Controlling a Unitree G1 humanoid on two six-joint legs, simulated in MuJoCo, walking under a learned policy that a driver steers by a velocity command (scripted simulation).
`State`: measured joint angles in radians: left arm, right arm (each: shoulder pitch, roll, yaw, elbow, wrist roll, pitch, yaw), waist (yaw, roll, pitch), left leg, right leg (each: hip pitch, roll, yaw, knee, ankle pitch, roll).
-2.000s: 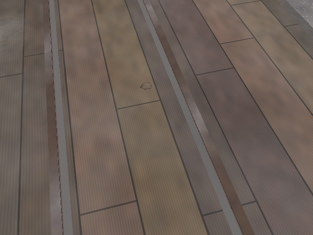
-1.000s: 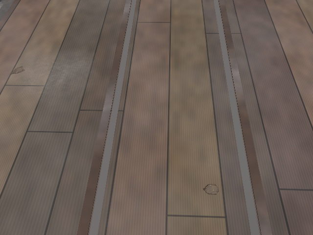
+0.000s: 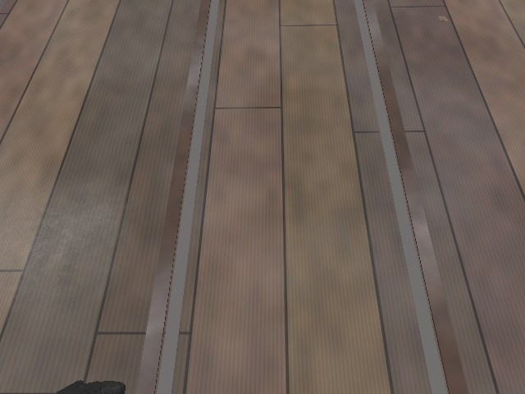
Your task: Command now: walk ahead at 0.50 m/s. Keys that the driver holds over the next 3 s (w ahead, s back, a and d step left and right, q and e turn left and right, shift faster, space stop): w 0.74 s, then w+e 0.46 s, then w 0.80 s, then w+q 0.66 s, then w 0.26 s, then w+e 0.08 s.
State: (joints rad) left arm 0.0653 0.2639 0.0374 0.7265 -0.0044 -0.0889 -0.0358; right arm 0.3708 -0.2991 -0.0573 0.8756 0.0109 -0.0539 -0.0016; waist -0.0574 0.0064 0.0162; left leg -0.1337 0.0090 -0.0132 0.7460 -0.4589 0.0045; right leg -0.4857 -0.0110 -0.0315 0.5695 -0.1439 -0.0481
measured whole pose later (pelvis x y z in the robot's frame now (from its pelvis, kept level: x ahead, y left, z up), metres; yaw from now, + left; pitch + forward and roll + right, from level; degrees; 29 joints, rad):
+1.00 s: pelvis +0.54 +0.02 +0.01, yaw -6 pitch +2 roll +2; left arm 0.07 0.25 0.04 0.78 -0.02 -0.06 -0.05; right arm 0.33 -0.28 -0.06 0.94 0.01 -0.06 -0.01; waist -0.07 -0.03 0.01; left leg 0.11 -0.03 0.13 0.21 -0.35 0.00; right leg -0.58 -0.05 -0.01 0.57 -0.02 -0.06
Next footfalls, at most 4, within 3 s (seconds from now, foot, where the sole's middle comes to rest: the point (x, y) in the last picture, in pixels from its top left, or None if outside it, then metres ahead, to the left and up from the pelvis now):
0.50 left None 0.43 0.14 -0.76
1.04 right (305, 293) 0.73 -0.11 -0.76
1.56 left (250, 201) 1.06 0.03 -0.76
2.08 right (340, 146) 1.27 -0.29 -0.76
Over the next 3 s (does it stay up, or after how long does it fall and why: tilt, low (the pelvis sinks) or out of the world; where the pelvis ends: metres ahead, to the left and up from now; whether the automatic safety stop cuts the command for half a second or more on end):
stays up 1.64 -0.16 0.02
